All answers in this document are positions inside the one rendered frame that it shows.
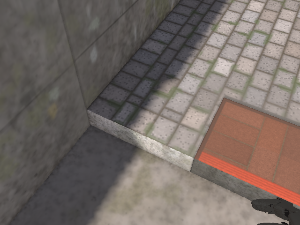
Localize robot right hand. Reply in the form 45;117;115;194
251;197;300;225

